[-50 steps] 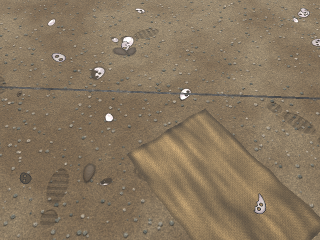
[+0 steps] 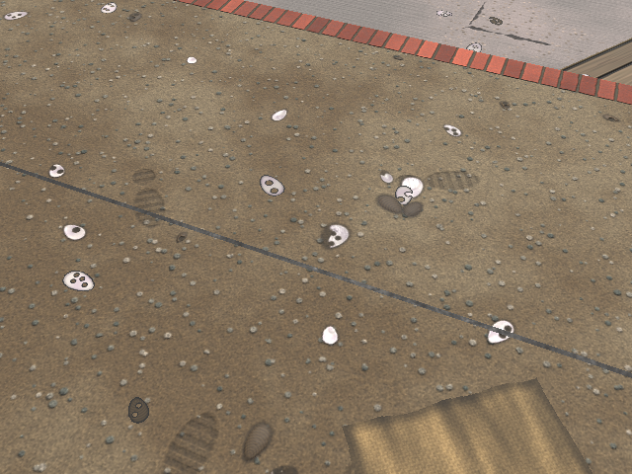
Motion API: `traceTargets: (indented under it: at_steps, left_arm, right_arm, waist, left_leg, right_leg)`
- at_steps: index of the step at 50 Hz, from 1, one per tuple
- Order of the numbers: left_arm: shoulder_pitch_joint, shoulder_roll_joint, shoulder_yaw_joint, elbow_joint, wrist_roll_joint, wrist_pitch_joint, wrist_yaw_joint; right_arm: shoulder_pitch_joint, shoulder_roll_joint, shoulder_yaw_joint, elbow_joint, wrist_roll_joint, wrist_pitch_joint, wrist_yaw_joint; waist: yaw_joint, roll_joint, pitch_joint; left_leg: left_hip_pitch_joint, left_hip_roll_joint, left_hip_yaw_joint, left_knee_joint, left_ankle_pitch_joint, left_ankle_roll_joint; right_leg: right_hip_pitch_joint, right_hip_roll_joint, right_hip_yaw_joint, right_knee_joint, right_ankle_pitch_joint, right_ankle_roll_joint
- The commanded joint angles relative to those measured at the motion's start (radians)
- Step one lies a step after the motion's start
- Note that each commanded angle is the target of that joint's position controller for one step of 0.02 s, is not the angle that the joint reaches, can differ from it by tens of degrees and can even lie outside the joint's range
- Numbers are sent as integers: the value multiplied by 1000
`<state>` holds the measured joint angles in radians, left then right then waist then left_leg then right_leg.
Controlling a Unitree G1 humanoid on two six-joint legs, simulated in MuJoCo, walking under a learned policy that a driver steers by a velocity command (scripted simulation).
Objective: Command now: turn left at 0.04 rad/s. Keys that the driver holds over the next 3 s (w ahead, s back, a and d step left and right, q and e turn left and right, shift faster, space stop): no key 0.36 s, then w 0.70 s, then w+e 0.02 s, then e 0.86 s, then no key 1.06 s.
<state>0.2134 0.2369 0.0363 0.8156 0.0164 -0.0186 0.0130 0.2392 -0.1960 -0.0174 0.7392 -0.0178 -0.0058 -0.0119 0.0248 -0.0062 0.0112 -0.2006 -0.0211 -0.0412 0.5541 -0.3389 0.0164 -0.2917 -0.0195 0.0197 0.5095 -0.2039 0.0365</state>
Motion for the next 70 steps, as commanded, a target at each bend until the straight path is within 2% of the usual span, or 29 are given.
traceTargets:
  at_steps: [1,18,20,21,23,25,28,30,31,32,33,34,35,37,40,45,49,52,55,56,57,58,59,60,61,62,63,65,70]
  left_arm:
    - [-21,92,24,-37,-4,-12,6]
    - [-24,97,34,111,-16,16,31]
    - [-12,83,32,138,-20,20,32]
    - [-33,83,34,136,-25,17,31]
    - [-126,80,30,89,-39,-12,21]
    - [-165,90,31,65,-55,-50,4]
    - [-130,86,30,83,-54,-87,-27]
    - [35,88,43,165,-45,-87,-35]
    - [141,113,60,204,-42,-80,-32]
    - [272,180,80,226,-39,-77,-24]
    - [362,277,92,235,-33,-83,-31]
    - [268,190,60,215,-24,-94,-35]
    - [177,146,46,185,-25,-100,-35]
    - [90,123,30,152,-22,-101,-41]
    - [146,102,16,175,-18,-91,-35]
    - [182,140,14,180,-12,-76,-10]
    - [248,145,15,197,-24,-73,-2]
    - [268,150,21,210,-32,-63,1]
    - [243,177,34,200,-27,-49,4]
    - [221,178,33,192,-20,-39,4]
    - [204,160,24,171,-14,-38,3]
    - [324,35,-10,155,-3,-48,-5]
    - [393,42,-12,197,-26,-64,-10]
    - [278,159,26,159,-56,-67,-7]
    - [187,161,31,126,-65,-61,3]
    - [165,134,33,125,-54,-47,13]
    - [189,110,40,129,-45,-25,20]
    - [228,61,40,120,-44,15,25]
    - [114,87,55,15,-26,42,23]
  right_arm:
    - [7,-122,-34,-51,4,-15,-5]
    - [57,-109,-40,62,12,-17,-10]
    - [92,-126,-48,91,18,-12,-14]
    - [102,-160,-59,93,25,-10,-16]
    - [129,-219,-74,94,36,-23,-20]
    - [131,-212,-74,103,32,-51,-23]
    - [91,-203,-74,102,46,-58,-15]
    - [46,-212,-76,100,51,-46,-7]
    - [39,-197,-70,98,44,-47,-7]
    - [5,-134,-50,80,32,-52,-5]
    - [28,-80,-40,39,39,-72,-11]
    - [26,-141,-54,43,62,-88,-10]
    - [16,-160,-58,46,75,-99,-2]
    - [1,-165,-66,60,54,-103,0]
    - [-6,-134,-68,67,36,-86,14]
    - [-189,-97,-51,2,35,-77,17]
    - [-318,-92,-39,-34,43,-85,36]
    - [-374,-103,-36,-60,47,-94,54]
    - [-289,-158,-58,-49,38,-102,58]
    - [-139,-197,-79,-8,33,-105,50]
    - [36,-243,-95,37,19,-107,39]
    - [161,-339,-112,66,-21,-103,30]
    - [169,-270,-91,67,-11,-94,34]
    - [61,-223,-74,44,4,-88,31]
    - [-34,-181,-60,33,13,-86,24]
    - [-87,-148,-49,42,15,-90,26]
    - [-127,-127,-44,48,8,-95,28]
    - [-173,-135,-47,56,-14,-102,33]
    - [-182,-196,-63,84,-9,-86,-6]
  waist:
    - [-10,28,-7]
    - [-10,16,-10]
    - [-18,52,-8]
    - [-35,97,32]
    - [-73,188,149]
    - [-78,192,209]
    - [-47,122,139]
    - [34,108,52]
    - [80,88,5]
    - [136,-80,-37]
    - [127,-342,-94]
    - [84,-200,-33]
    - [50,-139,47]
    - [15,-68,82]
    - [7,-82,56]
    - [33,-56,90]
    - [65,-59,125]
    - [53,-63,139]
    - [-27,-99,51]
    - [-108,-112,-47]
    - [-181,-102,-173]
    - [-137,139,-372]
    - [-132,220,-551]
    - [-119,148,-385]
    - [-86,116,-230]
    - [-52,57,-142]
    - [-12,76,-103]
    - [28,103,-68]
    - [26,98,-56]
  left_leg:
    - [-93,81,-91,-148,138,39]
    - [-52,52,-45,-142,280,25]
    - [-49,52,-65,-189,-3,52]
    - [-52,89,-132,-238,-221,92]
    - [-46,262,-382,-380,-480,198]
    - [34,349,-482,-413,-351,255]
    - [110,290,-319,-354,-93,201]
    - [-60,195,-173,-270,24,148]
    - [-139,151,-120,-170,124,119]
    - [-261,54,-1,149,137,48]
    - [-475,-65,26,461,-182,-4]
    - [-557,-3,-82,625,-210,16]
    - [-606,52,-87,654,-106,46]
    - [-582,123,-50,589,64,59]
    - [-518,142,3,510,170,31]
    - [-533,126,44,240,331,-20]
    - [-467,89,71,52,434,-10]
    - [-473,80,57,-17,401,24]
    - [-295,17,79,-42,298,69]
    - [-103,-18,100,-63,327,95]
    - [203,63,30,-34,496,136]
    - [662,373,-329,13,733,281]
    - [700,499,-599,-101,774,365]
    - [504,449,-430,-136,761,304]
    - [338,405,-268,-164,764,258]
    - [180,354,-160,-207,760,226]
    - [57,314,-76,-250,709,200]
    - [-101,294,10,-314,660,210]
    - [-81,309,112,-364,536,234]
  right_leg:
    - [94,-24,29,-29,127,-14]
    - [147,-30,31,-18,205,-19]
    - [117,23,-27,27,-37,-22]
    - [33,56,-67,94,-182,-24]
    - [-172,36,-60,237,-240,-53]
    - [-337,-35,11,335,-299,-95]
    - [-243,-50,-18,151,-236,-121]
    - [135,42,-110,2,17,-92]
    - [297,59,-98,2,30,-86]
    - [428,-108,150,-120,-83,-143]
    - [541,-344,638,-307,-217,-300]
    - [476,-371,692,-336,-321,-321]
    - [409,-342,574,-336,-324,-290]
    - [333,-268,382,-359,-148,-232]
    - [304,-194,201,-372,139,-209]
    - [258,-167,86,-408,299,-213]
    - [263,-176,51,-433,261,-214]
    - [360,-221,44,-392,329,-210]
    - [422,-230,52,-217,740,-179]
    - [400,-191,38,-43,903,-153]
    - [232,-141,31,186,794,-112]
    - [-169,19,-16,602,177,-43]
    - [-249,107,141,829,-451,-29]
    - [-289,39,156,881,-409,-33]
    - [-323,-13,92,843,-347,-29]
    - [-288,-47,72,786,-293,-19]
    - [-217,-77,67,736,-251,-16]
    - [-121,-75,35,713,-203,-9]
    - [-186,-105,24,480,-23,3]
